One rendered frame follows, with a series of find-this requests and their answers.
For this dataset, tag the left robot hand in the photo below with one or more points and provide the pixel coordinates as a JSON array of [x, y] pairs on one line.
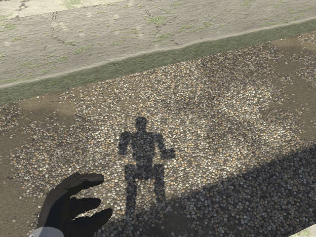
[[59, 209]]

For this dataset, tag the left robot forearm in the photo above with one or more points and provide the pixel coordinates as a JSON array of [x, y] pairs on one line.
[[46, 231]]

